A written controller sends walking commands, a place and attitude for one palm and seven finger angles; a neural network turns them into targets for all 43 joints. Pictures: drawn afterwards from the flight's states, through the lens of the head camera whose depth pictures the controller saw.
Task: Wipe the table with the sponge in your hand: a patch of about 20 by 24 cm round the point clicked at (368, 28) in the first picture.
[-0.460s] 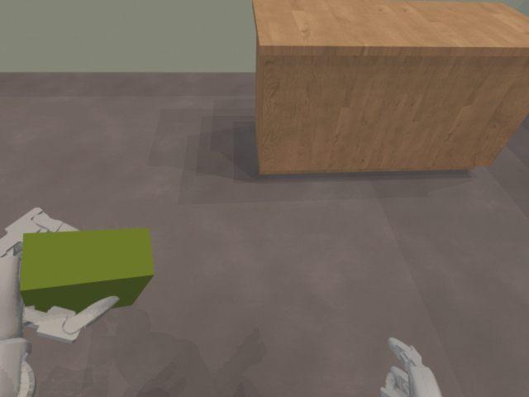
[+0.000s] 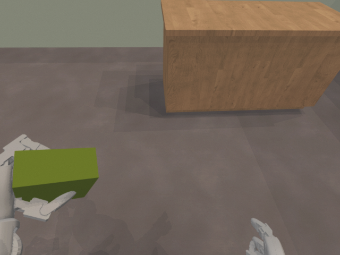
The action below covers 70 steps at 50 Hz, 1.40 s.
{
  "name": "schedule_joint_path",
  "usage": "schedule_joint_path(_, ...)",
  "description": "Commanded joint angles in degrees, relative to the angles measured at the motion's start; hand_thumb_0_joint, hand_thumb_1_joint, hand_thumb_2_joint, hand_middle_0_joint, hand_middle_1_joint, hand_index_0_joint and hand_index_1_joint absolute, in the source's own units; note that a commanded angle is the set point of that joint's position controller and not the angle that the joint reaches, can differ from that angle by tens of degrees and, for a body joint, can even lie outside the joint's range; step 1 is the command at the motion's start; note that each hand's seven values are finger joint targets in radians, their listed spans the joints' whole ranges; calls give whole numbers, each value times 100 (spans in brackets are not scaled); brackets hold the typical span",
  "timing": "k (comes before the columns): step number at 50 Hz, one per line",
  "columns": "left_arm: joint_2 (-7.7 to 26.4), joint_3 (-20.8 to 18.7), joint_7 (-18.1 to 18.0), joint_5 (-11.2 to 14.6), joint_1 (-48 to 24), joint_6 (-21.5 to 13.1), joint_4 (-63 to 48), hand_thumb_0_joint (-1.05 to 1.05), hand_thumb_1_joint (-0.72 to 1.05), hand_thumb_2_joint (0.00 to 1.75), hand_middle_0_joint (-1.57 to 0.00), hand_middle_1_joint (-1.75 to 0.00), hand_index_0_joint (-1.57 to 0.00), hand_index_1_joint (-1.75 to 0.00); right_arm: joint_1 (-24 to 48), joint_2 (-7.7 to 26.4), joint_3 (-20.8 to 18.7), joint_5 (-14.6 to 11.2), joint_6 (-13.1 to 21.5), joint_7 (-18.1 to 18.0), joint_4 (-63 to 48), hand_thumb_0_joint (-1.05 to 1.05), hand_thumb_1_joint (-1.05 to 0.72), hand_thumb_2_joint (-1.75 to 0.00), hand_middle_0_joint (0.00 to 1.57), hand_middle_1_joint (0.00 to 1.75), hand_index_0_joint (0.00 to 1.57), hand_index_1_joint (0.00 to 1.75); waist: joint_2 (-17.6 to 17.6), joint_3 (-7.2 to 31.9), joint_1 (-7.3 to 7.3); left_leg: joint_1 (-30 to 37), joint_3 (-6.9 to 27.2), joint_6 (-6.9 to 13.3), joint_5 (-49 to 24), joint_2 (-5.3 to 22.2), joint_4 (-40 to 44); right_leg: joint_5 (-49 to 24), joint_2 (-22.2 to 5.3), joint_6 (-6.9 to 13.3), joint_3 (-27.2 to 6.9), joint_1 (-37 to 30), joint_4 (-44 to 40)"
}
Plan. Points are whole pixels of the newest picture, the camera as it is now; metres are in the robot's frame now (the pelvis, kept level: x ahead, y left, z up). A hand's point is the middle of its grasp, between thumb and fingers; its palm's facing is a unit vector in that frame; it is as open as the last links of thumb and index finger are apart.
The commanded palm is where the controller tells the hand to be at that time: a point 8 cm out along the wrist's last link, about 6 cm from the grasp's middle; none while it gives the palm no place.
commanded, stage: walk to a spot facing it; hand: left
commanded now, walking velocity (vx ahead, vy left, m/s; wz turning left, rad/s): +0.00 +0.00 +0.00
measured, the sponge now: (67, 177) +0.22 +0.21 +0.14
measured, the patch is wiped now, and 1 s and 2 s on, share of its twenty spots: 0.00 0.00 0.00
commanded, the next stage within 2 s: none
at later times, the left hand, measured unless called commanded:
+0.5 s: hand (110, 146) +0.29 +0.15 +0.15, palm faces +0.23 -0.90 -0.38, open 9.8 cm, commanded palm +0.24 +0.21 +0.18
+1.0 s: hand (163, 90) +0.45 +0.05 +0.17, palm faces -0.01 -0.89 -0.45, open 9.8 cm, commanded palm +0.42 +0.12 +0.18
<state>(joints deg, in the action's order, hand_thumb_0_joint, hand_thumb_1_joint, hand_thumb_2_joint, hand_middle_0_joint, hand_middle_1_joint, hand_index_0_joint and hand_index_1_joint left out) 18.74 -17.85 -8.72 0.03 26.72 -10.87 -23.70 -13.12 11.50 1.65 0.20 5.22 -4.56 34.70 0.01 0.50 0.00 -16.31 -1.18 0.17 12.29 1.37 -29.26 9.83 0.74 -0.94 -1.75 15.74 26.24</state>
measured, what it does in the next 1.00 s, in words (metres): walks ahead, turning right: left foot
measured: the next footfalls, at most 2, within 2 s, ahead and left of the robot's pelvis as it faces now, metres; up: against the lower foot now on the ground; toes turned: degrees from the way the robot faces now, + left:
left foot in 0.74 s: +0.21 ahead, +0.08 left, +0.00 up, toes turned -9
right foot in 1.10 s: +0.22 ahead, -0.24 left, +0.00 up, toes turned -36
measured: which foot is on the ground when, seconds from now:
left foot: down 0.00-0.36, up 0.38-0.72, down 0.74-1.00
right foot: down 0.00-0.76, up 0.78-1.00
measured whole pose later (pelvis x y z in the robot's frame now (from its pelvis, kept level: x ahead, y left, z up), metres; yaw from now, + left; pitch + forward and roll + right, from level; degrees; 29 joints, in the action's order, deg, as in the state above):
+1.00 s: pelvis +0.15 -0.06 +0.00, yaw -26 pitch +1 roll -1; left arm 21.3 -20.1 -8.4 -0.9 27.2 -12.4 -28.7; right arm -14.3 6.9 3.2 1.3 5.6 -3.0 34.1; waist 0.6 -0.5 0.8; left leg -8.6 -14.0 -3.4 18.5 10.1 -28.2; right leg 20.3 -4.1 -0.9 7.8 27.8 48.5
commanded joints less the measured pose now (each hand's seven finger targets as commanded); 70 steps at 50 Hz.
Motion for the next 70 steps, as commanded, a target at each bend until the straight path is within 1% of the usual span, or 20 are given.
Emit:
schedule_joint_path(1,928,-597,-105,68,-534,-377,-1279,0,10,130,-120,-160,-120,-160,543,661,-281,-26,288,-38,-890,0,-90,-90,20,30,20,30,297,482,-13,-220,218,73,380,281,712,66,-260,104,-270,-478,-427)
schedule_joint_path(6,925,-595,-112,78,-729,-366,-1425,0,10,130,-120,-160,-120,-160,584,712,-322,-7,247,-41,-942,0,-90,-90,20,30,20,30,426,500,3,-39,336,204,1778,614,795,1147,-175,221,-405,134,-29)
schedule_joint_path(10,834,-523,-132,35,-915,-325,-1390,0,10,130,-120,-160,-120,-160,546,720,-320,4,236,-89,-951,0,-90,-90,20,30,20,30,1199,143,28,-133,1416,728,2887,1669,1480,1474,161,110,259,833,1624)
schedule_joint_path(16,851,-412,-13,-12,-1135,-294,-1194,0,10,130,-120,-160,-120,-160,552,719,-344,54,307,88,-840,0,-90,-90,20,30,20,30,1017,131,-112,-601,7,398,1285,1544,0,1364,-33,171,654,-272,701)
schedule_joint_path(17,966,-479,-9,-46,-1077,-269,-1057,0,10,130,-120,-160,-120,-160,554,670,-356,33,280,111,-855,0,-90,-90,20,30,20,30,103,48,-148,-1158,-422,158,1725,1013,-1292,1481,-487,555,-443,-490,-83)
schedule_joint_path(18,1118,-530,-39,-26,-1194,-244,-1076,0,10,130,-120,-160,-120,-160,645,544,-335,11,232,138,-975,0,-90,-90,20,30,20,30,-1631,25,-154,-2414,-762,-170,2332,182,-2920,1826,-1733,1223,-2897,-911,-970)
schedule_joint_path(19,1234,-706,-104,61,-1300,-262,-1104,0,10,130,-120,-160,-120,-160,833,700,-387,1,302,164,-1033,0,-90,-90,20,30,20,30,-1523,-60,-192,-2684,-37,-217,1954,177,-3825,1979,-2127,1467,-3994,-685,-1512)
schedule_joint_path(21,1290,-776,-79,77,-840,-459,-1398,0,10,130,-120,-160,-120,-160,553,638,-327,34,218,183,-852,0,-90,-90,20,30,20,30,-357,11,-40,-2708,325,-319,1255,401,-4328,1401,-1894,1580,-3395,-788,-1306)
schedule_joint_path(24,1436,-1057,-64,97,-525,-637,-1613,0,10,130,-120,-160,-120,-160,608,588,-297,46,39,186,-785,0,-90,-90,20,30,20,30,-167,453,-24,-2412,125,-370,842,487,-3737,-322,-1477,1382,-1966,-1032,-942)
schedule_joint_path(35,1102,-782,-145,135,-403,-522,-1356,0,10,130,-120,-160,-120,-160,391,660,-369,-33,60,71,-1024,0,-90,-90,20,30,20,30,-419,692,8,554,-676,-2,245,353,285,231,-715,881,-1396,-161,-39)
schedule_joint_path(38,1116,-793,-113,141,-637,-637,-1739,0,10,130,-120,-160,-120,-160,398,844,-442,-36,66,5,-1057,0,-90,-90,20,30,20,30,1672,746,82,2548,1992,1043,76,2412,1264,2237,188,161,27,2181,2901)
schedule_joint_path(40,1310,-815,-62,39,-807,-652,-1789,0,10,130,-120,-160,-120,-160,489,653,-340,71,165,36,-931,0,-90,-90,20,30,20,30,1546,84,124,1461,2338,1346,1069,2833,1700,1993,-412,118,-90,2573,4207)
schedule_joint_path(45,1068,-709,-85,-63,-525,-509,-2000,0,10,130,-120,-160,-120,-160,346,686,-364,53,278,78,-806,0,-90,-90,20,30,20,30,1345,40,26,870,-77,719,-290,2010,1397,1139,-611,32,760,1800,2950)
schedule_joint_path(52,1119,-978,-26,66,-251,-399,-1192,0,10,130,-120,-160,-120,-160,456,614,-373,1,189,47,-867,0,-90,-90,20,30,20,30,1126,343,4,445,-1186,425,-931,1610,-151,515,64,89,1762,-391,594)
schedule_joint_path(53,1182,-965,-21,72,-277,-370,-1272,0,10,130,-120,-160,-120,-160,464,568,-373,-35,172,57,-875,0,-90,-90,20,30,20,30,627,586,-87,7,-1233,352,-954,1398,-1214,458,-17,205,1458,-1174,290)
schedule_joint_path(54,1325,-1048,-48,34,-340,-367,-1393,0,10,130,-120,-160,-120,-160,411,471,-384,-83,148,103,-880,0,-90,-90,20,30,20,30,-418,895,-86,-935,-1371,206,-472,994,-2784,211,-856,679,44,-1993,48)
schedule_joint_path(55,1633,-1400,-104,70,-295,-405,-1500,0,10,130,-120,-160,-120,-160,685,394,-336,-76,144,135,-1038,0,-90,-90,20,30,20,30,-1539,953,-170,-2493,-1021,9,1890,284,-4281,-1226,-2070,1434,-2531,-2574,-407)
schedule_joint_path(57,1698,-1517,-55,164,-230,-436,-1807,0,10,130,-120,-160,-120,-160,665,510,-384,-53,90,246,-865,0,-90,-90,20,30,20,30,-1079,994,-105,-2716,173,-72,1846,624,-4976,32,-2419,1564,-2902,-2182,-628)
schedule_joint_path(62,1498,-1422,-133,85,-56,-600,-2370,0,10,130,-120,-160,-120,-160,837,529,-378,-25,-126,188,-711,0,-90,-90,20,30,20,30,-460,687,86,-1988,198,-203,1181,1019,-3382,-904,-2031,1226,-627,-898,-576)
schedule_joint_path(70,1191,-1074,-243,138,-349,-541,-1876,0,10,130,-120,-160,-120,-160,485,583,-477,1,-11,-16,-943,0,-90,-90,20,30,20,30,-254,564,38,586,-1121,-23,-99,323,66,0,-1229,684,164,-272,341)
